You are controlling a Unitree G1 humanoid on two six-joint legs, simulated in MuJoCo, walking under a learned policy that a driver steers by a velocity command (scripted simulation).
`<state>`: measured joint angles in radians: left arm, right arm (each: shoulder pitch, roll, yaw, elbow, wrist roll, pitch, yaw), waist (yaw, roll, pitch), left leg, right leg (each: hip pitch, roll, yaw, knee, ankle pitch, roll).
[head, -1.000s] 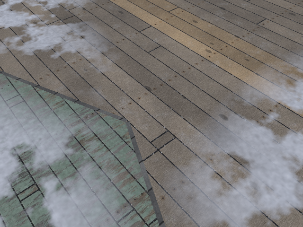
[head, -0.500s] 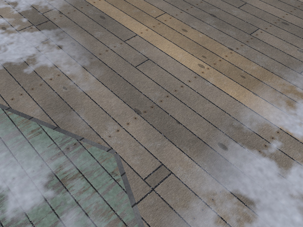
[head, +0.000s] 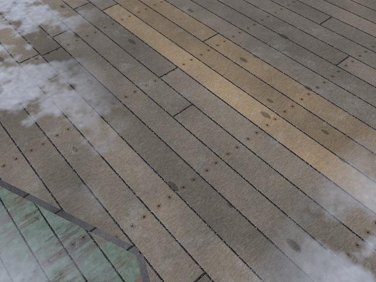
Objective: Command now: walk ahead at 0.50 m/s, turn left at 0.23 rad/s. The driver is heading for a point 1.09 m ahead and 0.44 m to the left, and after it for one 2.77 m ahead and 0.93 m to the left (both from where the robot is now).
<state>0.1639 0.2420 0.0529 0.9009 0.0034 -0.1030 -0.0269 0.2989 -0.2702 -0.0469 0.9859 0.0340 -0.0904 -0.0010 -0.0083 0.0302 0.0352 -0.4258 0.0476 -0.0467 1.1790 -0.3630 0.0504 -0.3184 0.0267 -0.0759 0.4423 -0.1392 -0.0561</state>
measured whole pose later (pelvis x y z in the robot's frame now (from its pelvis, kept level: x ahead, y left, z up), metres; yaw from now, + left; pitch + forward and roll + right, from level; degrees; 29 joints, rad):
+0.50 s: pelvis +0.28 +0.08 -0.01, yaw +16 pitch +2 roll -1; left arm 0.24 0.27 0.05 0.90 -0.02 -0.11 0.00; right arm 0.15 -0.28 -0.08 0.79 0.02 -0.06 0.03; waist 0.00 0.00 0.06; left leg -0.43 -0.07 0.03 0.58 -0.17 0.10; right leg -0.31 -0.04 -0.01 1.22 -0.44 0.00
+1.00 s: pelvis +0.57 +0.13 -0.01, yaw +33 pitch +2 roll -1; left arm 0.13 0.26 0.06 0.75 0.01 -0.11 -0.01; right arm 0.33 -0.29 -0.07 0.76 0.03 -0.03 -0.01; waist -0.02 0.03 0.01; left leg -0.40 -0.03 -0.10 1.18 -0.43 0.03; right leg -0.36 0.02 -0.03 0.49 -0.17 -0.02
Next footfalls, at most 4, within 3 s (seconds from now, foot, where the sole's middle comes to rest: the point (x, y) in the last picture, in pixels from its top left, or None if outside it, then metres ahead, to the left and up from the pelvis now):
0.40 left None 0.37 0.17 -0.77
0.88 right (178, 219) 0.71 0.08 -0.77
1.38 left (81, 211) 0.75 0.46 -0.77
1.92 right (97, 135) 1.14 0.46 -0.77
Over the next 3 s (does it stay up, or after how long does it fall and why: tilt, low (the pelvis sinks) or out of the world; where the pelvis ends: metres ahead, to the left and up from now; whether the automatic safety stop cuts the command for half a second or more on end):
stays up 1.50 0.60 -0.01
